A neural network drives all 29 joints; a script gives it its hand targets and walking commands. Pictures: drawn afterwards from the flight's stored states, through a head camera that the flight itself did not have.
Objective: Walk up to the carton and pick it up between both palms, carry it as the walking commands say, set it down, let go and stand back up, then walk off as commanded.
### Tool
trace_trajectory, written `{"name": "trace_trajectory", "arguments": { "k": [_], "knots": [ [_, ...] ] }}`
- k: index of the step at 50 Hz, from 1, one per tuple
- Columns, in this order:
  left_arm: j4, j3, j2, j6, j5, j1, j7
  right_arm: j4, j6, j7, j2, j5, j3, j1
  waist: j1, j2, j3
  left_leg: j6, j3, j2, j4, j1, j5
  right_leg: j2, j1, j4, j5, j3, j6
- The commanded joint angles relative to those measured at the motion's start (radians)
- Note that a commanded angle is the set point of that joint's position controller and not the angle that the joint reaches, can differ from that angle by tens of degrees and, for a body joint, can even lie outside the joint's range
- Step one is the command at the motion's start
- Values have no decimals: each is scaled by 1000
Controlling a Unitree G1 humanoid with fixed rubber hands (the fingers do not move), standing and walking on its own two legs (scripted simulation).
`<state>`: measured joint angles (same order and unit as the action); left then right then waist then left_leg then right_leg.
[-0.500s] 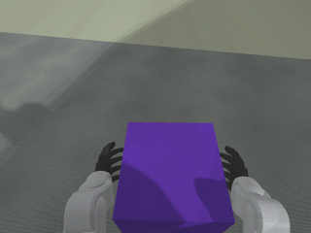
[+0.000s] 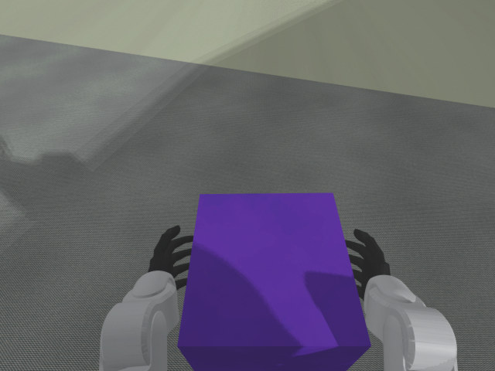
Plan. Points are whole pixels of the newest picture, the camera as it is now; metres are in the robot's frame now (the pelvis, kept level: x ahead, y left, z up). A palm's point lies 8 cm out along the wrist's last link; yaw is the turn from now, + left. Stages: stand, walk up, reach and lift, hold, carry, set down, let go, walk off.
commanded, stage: carry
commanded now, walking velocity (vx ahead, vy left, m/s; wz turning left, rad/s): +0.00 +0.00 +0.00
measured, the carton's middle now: (266, 297) +0.25 +0.00 +0.02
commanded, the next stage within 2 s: none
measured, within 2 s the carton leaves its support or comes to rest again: neither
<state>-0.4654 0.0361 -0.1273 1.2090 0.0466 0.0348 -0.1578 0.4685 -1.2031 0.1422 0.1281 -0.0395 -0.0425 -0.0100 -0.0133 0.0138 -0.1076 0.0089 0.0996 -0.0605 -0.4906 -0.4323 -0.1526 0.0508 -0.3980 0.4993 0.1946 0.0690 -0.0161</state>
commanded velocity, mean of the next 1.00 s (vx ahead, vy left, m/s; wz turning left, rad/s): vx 0.00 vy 0.00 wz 0.00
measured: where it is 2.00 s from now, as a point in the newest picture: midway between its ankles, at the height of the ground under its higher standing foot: outside the picture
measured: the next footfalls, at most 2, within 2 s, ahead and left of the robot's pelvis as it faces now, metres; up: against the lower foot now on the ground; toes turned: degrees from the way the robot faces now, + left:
none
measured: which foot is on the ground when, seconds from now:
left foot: down 0.00-1.00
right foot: down 0.00-1.00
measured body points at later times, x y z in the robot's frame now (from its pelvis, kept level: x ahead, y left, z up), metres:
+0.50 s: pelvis -0.02 +0.00 -0.01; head -0.04 +0.00 +0.44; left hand +0.25 +0.15 +0.07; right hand +0.24 -0.15 +0.07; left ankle +0.09 +0.12 -0.73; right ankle +0.07 -0.14 -0.73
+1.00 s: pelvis -0.01 -0.01 -0.01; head -0.03 +0.00 +0.44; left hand +0.26 +0.14 +0.06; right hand +0.26 -0.15 +0.06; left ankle +0.09 +0.12 -0.73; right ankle +0.07 -0.14 -0.73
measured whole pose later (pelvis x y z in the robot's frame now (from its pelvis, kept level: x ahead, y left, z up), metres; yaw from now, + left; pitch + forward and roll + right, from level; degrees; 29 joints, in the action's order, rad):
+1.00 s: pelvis -0.01 -0.01 -0.01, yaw +0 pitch +3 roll -1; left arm -0.22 0.07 -0.13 1.02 0.08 0.10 -0.12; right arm 0.24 -1.02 0.12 0.13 -0.07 -0.08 -0.08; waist 0.00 0.00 -0.10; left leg 0.00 0.05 -0.06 -0.54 -0.49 -0.15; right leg 0.04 -0.45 0.55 0.20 0.07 0.00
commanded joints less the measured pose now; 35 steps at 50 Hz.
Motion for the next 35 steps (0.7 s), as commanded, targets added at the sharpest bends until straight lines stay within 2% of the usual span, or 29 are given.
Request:
{"name": "trace_trajectory", "arguments": {
  "k": [1,12,35],
  "knots": [
    [-116,-604,-810,-31,-277,401,114,109,26,-109,776,245,551,-405,8,-69,-165,11,-130,-95,176,71,-393,21,26,-79,194,-53,15],
    [-58,-557,-791,-49,-254,398,121,74,42,-111,772,237,546,-431,13,-10,-167,21,-101,-51,94,92,-327,33,-36,-120,283,-78,25],
    [83,-511,-813,-168,-213,449,153,-67,156,-144,797,201,505,-478,13,-23,-196,25,-124,-39,71,63,-317,29,-36,-87,309,-67,33]
  ]
}}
